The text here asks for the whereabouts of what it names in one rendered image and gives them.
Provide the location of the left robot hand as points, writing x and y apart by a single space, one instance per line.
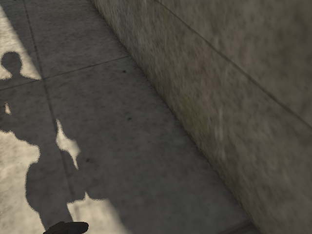
68 228

